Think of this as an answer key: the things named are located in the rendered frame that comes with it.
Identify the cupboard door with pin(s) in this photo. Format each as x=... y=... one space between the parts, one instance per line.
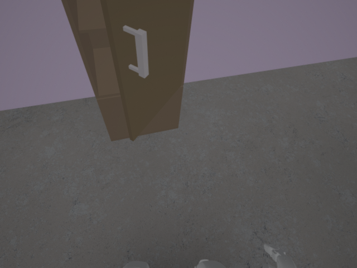
x=166 y=23

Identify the handle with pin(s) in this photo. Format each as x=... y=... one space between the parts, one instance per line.
x=141 y=49

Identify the right robot hand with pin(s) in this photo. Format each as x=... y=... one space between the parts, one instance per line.
x=279 y=256

